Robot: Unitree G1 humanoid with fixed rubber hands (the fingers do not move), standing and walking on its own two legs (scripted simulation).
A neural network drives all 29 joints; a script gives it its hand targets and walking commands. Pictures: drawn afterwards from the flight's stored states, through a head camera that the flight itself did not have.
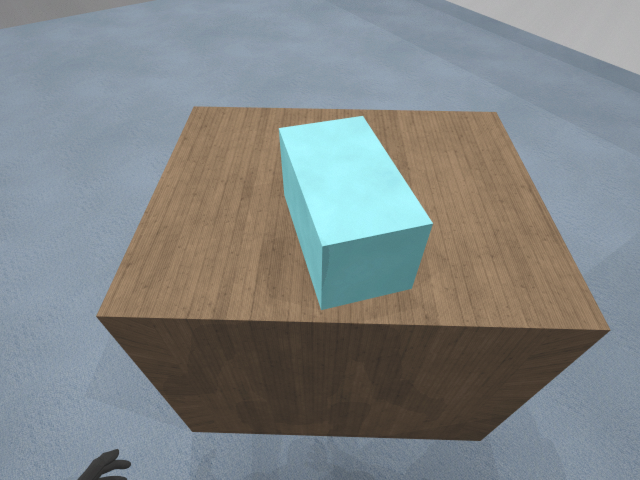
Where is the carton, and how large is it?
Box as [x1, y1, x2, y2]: [279, 116, 432, 309]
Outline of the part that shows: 362,116 279,128 284,195 321,309 411,288 432,224 430,219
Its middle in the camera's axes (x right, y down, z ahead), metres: +0.04 -0.06 +0.69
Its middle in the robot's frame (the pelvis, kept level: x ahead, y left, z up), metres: +0.58 -0.04 -0.01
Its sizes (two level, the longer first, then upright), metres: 0.298 0.165 0.165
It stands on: a pedestal, 0.66 m high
